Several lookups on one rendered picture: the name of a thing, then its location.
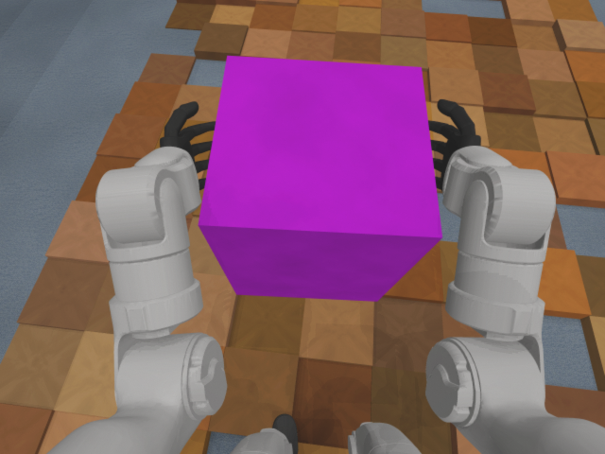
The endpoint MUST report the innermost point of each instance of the robot left upper arm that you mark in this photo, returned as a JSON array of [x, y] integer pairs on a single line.
[[165, 386]]

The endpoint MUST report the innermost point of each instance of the left robot forearm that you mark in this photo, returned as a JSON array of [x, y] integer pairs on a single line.
[[141, 210]]

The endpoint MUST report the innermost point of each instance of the robot left hand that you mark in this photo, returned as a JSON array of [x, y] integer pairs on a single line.
[[175, 136]]

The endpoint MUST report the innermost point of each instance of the robot right hand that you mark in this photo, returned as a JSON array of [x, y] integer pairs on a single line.
[[462, 137]]

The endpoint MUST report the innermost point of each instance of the carton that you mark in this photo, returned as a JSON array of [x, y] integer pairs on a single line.
[[321, 181]]

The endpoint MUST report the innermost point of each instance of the left robot shin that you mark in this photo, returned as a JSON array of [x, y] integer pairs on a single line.
[[274, 430]]

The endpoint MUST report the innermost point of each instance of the right robot forearm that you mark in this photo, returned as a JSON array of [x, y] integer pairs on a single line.
[[506, 214]]

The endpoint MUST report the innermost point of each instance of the robot right thigh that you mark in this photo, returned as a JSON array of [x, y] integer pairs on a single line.
[[380, 438]]

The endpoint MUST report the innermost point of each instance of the robot right upper arm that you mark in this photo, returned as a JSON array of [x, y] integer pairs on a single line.
[[492, 391]]

